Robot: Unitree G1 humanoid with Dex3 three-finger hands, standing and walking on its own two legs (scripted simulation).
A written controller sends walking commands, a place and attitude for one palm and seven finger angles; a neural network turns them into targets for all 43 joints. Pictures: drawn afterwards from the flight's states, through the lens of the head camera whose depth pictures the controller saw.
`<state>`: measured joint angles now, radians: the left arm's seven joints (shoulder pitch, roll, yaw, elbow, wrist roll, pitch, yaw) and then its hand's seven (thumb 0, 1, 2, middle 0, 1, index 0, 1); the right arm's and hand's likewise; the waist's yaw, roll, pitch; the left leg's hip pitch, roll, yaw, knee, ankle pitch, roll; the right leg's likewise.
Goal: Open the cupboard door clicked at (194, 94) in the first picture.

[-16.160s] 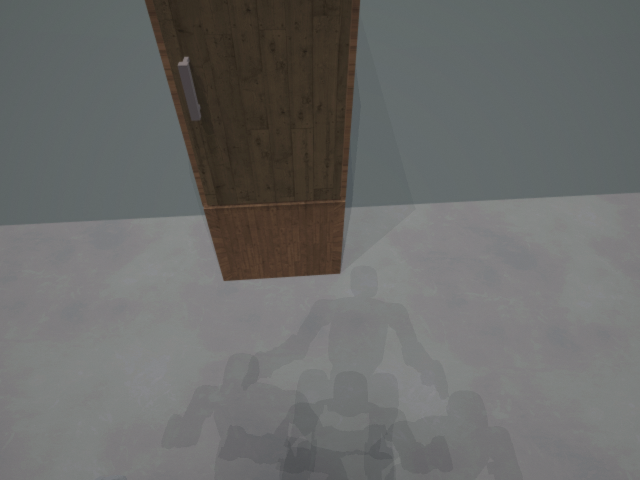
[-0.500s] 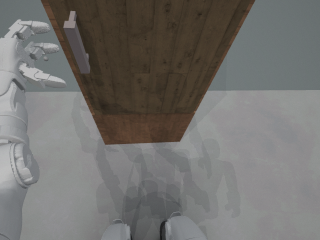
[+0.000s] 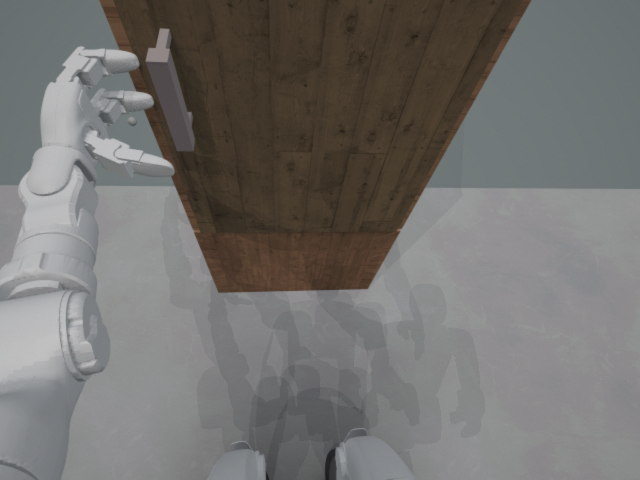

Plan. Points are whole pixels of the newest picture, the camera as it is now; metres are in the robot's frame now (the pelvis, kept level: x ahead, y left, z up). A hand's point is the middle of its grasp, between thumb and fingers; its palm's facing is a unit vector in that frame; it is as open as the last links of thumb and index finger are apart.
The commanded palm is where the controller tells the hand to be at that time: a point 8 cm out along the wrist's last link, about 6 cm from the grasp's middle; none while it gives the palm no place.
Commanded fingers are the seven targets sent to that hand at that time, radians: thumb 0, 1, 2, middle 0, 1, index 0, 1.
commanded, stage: slide the fingers in behind the handle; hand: left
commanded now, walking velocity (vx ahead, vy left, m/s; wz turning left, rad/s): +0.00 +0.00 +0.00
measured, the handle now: (175, 94) +0.56 +0.14 +0.10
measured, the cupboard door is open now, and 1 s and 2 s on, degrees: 0 0 0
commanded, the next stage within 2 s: move the hooked fingers beside the handle in 0.96 s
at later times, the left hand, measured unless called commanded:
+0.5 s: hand (141, 126) +0.51 +0.17 +0.10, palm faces +0.04 -1.00 -0.01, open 14.6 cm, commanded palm +0.50 +0.17 +0.10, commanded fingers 0.00 -0.50 0.30 -0.30 -1.20 -0.30 -1.20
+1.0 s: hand (143, 127) +0.51 +0.17 +0.10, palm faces +0.04 -1.00 -0.02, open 14.7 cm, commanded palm +0.50 +0.16 +0.10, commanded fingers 0.00 -0.50 0.30 -0.30 -1.20 -0.30 -1.20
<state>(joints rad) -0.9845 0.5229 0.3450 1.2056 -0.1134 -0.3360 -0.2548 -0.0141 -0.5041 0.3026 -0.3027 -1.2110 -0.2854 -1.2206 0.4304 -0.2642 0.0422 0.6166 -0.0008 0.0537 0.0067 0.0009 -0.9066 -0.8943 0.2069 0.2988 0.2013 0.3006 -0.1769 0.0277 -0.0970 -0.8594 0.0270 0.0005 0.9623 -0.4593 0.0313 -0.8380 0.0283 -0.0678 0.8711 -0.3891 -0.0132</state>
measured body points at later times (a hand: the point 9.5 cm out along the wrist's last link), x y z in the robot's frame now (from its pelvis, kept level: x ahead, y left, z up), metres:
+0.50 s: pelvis +0.00 +0.00 +0.00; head +0.12 +0.02 +0.43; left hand +0.51 +0.22 +0.10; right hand +0.01 -0.26 -0.12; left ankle -0.01 +0.09 -0.68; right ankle +0.01 -0.12 -0.68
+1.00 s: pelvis +0.00 -0.01 -0.01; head +0.12 +0.02 +0.43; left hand +0.50 +0.22 +0.10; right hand +0.01 -0.27 -0.12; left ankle -0.01 +0.09 -0.68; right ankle +0.01 -0.12 -0.68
